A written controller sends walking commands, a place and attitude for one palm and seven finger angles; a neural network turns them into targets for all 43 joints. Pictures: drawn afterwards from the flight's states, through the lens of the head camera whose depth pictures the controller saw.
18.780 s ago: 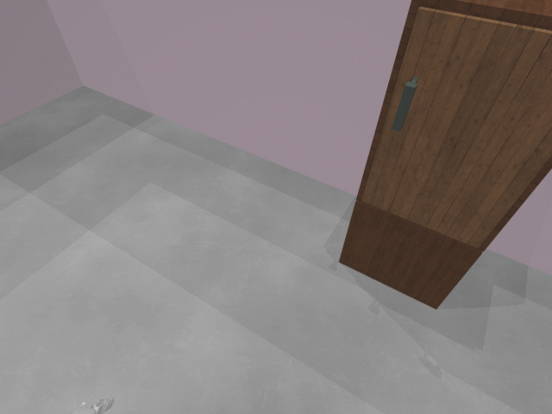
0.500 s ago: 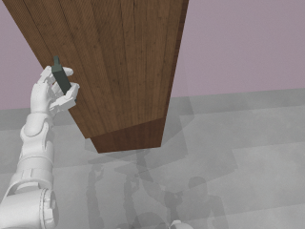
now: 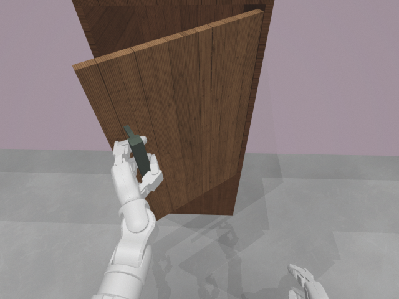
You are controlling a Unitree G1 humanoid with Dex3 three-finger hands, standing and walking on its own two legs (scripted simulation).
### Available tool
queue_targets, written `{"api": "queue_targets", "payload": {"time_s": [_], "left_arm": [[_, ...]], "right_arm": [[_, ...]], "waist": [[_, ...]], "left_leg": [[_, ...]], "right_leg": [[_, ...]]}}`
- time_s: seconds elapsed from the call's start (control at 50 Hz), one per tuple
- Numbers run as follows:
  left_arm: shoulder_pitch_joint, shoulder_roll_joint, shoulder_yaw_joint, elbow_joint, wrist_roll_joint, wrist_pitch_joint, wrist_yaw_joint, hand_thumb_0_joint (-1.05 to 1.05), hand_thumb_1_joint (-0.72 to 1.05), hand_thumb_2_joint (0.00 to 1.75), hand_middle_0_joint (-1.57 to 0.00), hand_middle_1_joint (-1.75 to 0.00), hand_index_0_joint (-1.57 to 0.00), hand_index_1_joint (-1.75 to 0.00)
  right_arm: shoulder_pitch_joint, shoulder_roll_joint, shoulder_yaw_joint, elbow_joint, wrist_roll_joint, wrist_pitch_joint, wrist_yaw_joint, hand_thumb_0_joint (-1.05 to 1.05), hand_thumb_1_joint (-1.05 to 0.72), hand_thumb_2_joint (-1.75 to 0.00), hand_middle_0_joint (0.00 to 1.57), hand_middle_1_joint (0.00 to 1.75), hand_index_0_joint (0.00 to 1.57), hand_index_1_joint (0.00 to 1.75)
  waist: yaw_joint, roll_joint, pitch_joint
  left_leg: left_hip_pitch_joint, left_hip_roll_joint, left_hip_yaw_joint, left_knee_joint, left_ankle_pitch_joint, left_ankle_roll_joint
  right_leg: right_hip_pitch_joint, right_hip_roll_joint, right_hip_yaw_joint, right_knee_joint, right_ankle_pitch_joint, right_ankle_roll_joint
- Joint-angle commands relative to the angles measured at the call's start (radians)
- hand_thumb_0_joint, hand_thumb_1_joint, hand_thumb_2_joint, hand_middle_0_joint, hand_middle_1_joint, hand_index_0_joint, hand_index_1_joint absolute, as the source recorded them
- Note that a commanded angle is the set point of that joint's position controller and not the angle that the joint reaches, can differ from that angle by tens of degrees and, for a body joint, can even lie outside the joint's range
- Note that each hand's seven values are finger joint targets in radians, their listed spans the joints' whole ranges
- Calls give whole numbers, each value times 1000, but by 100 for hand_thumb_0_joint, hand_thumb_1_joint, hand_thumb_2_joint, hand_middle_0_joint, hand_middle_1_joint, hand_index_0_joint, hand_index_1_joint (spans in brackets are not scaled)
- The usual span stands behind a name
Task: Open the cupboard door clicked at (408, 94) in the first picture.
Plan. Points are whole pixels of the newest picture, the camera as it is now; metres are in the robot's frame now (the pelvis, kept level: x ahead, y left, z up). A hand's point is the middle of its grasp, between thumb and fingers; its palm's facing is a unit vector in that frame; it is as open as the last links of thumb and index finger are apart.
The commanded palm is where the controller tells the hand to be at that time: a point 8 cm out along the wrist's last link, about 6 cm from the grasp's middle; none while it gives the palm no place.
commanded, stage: pull the door open along its arc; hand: left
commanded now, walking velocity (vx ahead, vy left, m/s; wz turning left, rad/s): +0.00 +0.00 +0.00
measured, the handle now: (137, 152) +0.40 +0.15 +0.08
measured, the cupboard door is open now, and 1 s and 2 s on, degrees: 35 47 49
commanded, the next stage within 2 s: open thumb and fingers to let go in 0.18 s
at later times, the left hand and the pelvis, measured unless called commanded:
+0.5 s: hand (175, 190) +0.31 +0.06 +0.08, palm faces +0.40 -0.92 -0.02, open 7.2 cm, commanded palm +0.26 +0.11 +0.07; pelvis +0.00 -0.02 +0.00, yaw +2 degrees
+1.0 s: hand (177, 190) +0.31 +0.06 +0.08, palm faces +0.38 -0.93 -0.03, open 14.7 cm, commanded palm +0.26 +0.10 +0.07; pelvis -0.03 +0.00 -0.01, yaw +2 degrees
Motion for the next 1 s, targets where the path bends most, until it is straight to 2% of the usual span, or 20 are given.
{"api": "queue_targets", "payload": {"time_s": [0.0, 0.02, 0.04, 0.1, 0.18, 0.2, 0.26, 0.3, 0.4, 0.48, 0.52, 0.6, 0.62, 0.66, 0.7, 0.78, 0.8, 0.88, 0.9, 0.98], "left_arm": [[-92, -20, -97, -330, 22, -53, -3, 0, 90, 90, -40, -135, -40, -135], [-76, -28, -107, -338, 19, -48, -1, 0, 90, 90, -40, -135, -40, -135], [-64, -31, -114, -369, 21, -46, 4, 0, 90, 90, -40, -135, -40, -135], [9, -65, -161, -392, 41, -30, 26, 0, 90, 90, -40, -135, -40, -135], [144, -121, -225, -451, 73, -7, 56, 0, 90, 90, -40, -135, -40, -135], [145, -118, -235, -463, 80, 0, 60, 0, 90, 90, -40, -135, -40, -135], [-46, -62, -180, -433, 76, 6, 88, 0, 90, 90, -40, -135, -40, -135], [-59, -45, -151, -417, 69, 3, 95, 0, 76, 84, -39, -134, -39, -134], [-59, -59, -157, -380, 63, -2, 73, 0, 41, 69, -36, -130, -36, -130], [-64, -68, -161, -375, 56, -9, 54, 0, 13, 57, -35, -127, -35, -127], [-114, -77, -173, -356, 57, -11, 50, 0, -1, 51, -33, -125, -33, -125], [-153, -85, -182, -341, 61, -18, 53, 0, -29, 39, -32, -122, -32, -122], [-177, -91, -186, -328, 62, -18, 57, 0, -36, 36, -31, -122, -31, -122], [-215, -89, -178, -305, 67, -21, 68, 0, -50, 30, -30, -120, -30, -120], [-212, -87, -177, -295, 67, -21, 74, 0, -50, 30, -30, -120, -30, -120], [-257, -121, -203, -282, 72, -21, 87, 0, -50, 30, -27, -100, -27, -100], [-255, -115, -196, -262, 74, -18, 92, 0, -50, 30, -26, -95, -26, -95], [-272, -132, -207, -255, 80, -15, 111, 0, -50, 30, -22, -75, -22, -75], [-288, -130, -207, -244, 82, -12, 116, 0, -50, 30, -22, -70, -22, -70], [-298, -141, -207, -233, 86, -9, 135, 0, -50, 30, -18, -50, -18, -50]], "right_arm": [[-49, -101, -46, -144, 4, -41, -16, 0, -90, -90, 20, 30, 20, 30], [-59, -98, -44, -143, 5, -41, -18, 0, -90, -90, 20, 30, 20, 30], [-67, -96, -43, -146, 3, -42, -19, 0, -90, -90, 20, 30, 20, 30], [-86, -88, -38, -149, 1, -48, -22, 0, -90, -90, 20, 30, 20, 30], [-101, -74, -36, -161, -3, -56, -13, 0, -90, -90, 20, 30, 20, 30], [-106, -74, -35, -158, 1, -54, -12, 0, -90, -90, 20, 30, 20, 30], [-128, -75, -27, -130, -5, -52, -28, 0, -90, -90, 20, 30, 20, 30], [-138, -70, -27, -122, -7, -54, -37, 0, -90, -90, 20, 30, 20, 30], [-138, -68, -29, -114, -8, -53, -45, 0, -90, -90, 20, 30, 20, 30], [-130, -69, -30, -116, -7, -54, -47, 0, -90, -90, 20, 30, 20, 30], [-134, -70, -27, -113, -7, -57, -47, 0, -90, -90, 20, 30, 20, 30], [-139, -74, -29, -114, -6, -62, -46, 0, -90, -90, 20, 30, 20, 30], [-145, -72, -26, -113, -6, -66, -45, 0, -90, -90, 20, 30, 20, 30], [-143, -73, -27, -106, -10, -70, -46, 0, -90, -90, 20, 30, 20, 30], [-145, -76, -29, -105, -8, -72, -45, 0, -90, -90, 20, 30, 20, 30], [-142, -75, -30, -102, -9, -81, -42, 0, -90, -90, 20, 30, 20, 30], [-138, -77, -31, -99, -7, -81, -42, 0, -90, -90, 20, 30, 20, 30], [-145, -76, -32, -98, -7, -84, -38, 0, -90, -90, 20, 30, 20, 30], [-144, -79, -31, -98, -6, -84, -37, 0, -90, -90, 20, 30, 20, 30], [-148, -76, -31, -98, -7, -86, -33, 0, -90, -90, 20, 30, 20, 30]], "waist": [[2, -118, -253], [-1, -120, -223], [4, -104, -229], [1, -139, -182], [14, -139, -187], [9, -135, -185], [-9, -111, -144], [2, -133, -136], [7, -137, -201], [7, -159, -216], [-6, -139, -186], [-4, -135, -179], [-6, -110, -166], [-9, -134, -179], [-3, -139, -188], [-9, -115, -204], [-7, -140, -194], [-4, -105, -195], [-5, -128, -192], [1, -102, -202]], "left_leg": [[83, -37, 15, -73, 335, 25], [82, -37, 13, -75, 317, 25], [88, -41, 13, -76, 311, 25], [87, -42, 3, -75, 286, 26], [84, -49, 0, -63, 291, 25], [89, -48, -3, -62, 290, 24], [66, -57, -8, -42, 230, 25], [58, -60, -15, -40, 207, 26], [65, -60, -15, -39, 230, 26], [63, -59, -15, -39, 242, 26], [67, -57, -16, -39, 228, 28], [60, -56, -20, -36, 210, 29], [58, -56, -18, -37, 192, 29], [51, -56, -20, -29, 185, 30], [49, -56, -21, -31, 183, 31], [52, -55, -17, -28, 180, 30], [44, -53, -23, -33, 180, 30], [47, -51, -18, -37, 168, 28], [43, -50, -24, -42, 162, 28], [42, -50, -20, -43, 146, 27]], "right_leg": [[291, -12, 35, -115, 469, 25], [282, -18, 41, -124, 465, 30], [287, -21, 44, -126, 460, 31], [276, -29, 51, -144, 442, 36], [293, -39, 57, -136, 488, 40], [293, -39, 60, -142, 481, 38], [230, -51, 81, -156, 388, 44], [229, -56, 97, -176, 325, 45], [256, -58, 98, -150, 397, 50], [261, -55, 83, -131, 427, 50], [226, -53, 75, -135, 380, 49], [198, -46, 70, -134, 298, 36], [175, -46, 67, -135, 255, 34], [164, -43, 67, -132, 228, 34], [166, -39, 63, -133, 212, 29], [145, -31, 48, -116, 185, 23], [148, -29, 44, -119, 180, 22], [130, -24, 36, -114, 147, 16], [129, -22, 32, -116, 131, 15], [119, -18, 29, -114, 96, 11]]}}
